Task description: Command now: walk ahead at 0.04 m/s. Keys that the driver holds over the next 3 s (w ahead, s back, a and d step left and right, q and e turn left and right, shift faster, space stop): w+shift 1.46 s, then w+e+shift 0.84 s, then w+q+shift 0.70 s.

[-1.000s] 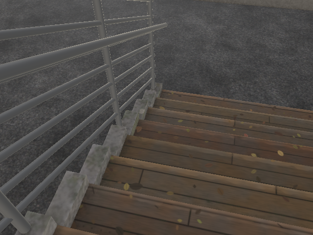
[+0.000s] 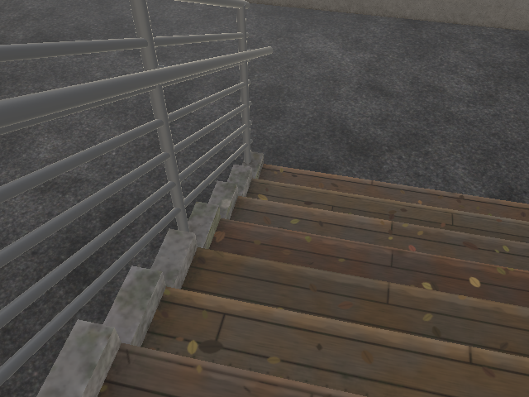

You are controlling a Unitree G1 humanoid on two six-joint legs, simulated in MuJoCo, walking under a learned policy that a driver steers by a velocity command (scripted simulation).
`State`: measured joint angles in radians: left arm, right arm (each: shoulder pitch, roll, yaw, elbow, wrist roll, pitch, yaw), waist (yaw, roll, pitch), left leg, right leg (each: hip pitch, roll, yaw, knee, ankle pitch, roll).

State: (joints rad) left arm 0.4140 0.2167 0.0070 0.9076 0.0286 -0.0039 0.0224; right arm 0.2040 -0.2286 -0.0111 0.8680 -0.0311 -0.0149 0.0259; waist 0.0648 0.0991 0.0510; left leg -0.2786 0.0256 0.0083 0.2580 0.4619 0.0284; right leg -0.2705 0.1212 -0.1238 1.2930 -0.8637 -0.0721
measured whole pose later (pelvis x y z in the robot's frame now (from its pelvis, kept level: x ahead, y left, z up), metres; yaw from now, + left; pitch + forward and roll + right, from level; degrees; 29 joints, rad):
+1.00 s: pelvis +0.23 -0.07 -0.08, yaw +2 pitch +0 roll +1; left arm 0.60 0.29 0.06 0.87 0.03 -0.03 0.03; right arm 0.00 -0.26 -0.05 0.75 -0.05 0.04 0.06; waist 0.10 0.01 0.01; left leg -0.60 0.02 0.05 0.97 -0.14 0.07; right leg 0.05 -0.02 -0.03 0.58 -0.62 -0.02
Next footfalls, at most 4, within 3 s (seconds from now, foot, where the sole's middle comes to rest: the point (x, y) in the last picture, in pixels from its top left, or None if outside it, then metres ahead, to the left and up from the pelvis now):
0.54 right None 0.08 -0.18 -0.82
1.04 left None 0.35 0.07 -0.82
1.36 right None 0.56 -0.10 -0.99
1.72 left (262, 336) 0.88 0.11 -1.16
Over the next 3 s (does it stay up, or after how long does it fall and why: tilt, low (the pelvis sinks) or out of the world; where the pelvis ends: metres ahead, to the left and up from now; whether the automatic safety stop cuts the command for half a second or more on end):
stays up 1.77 -0.34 -0.90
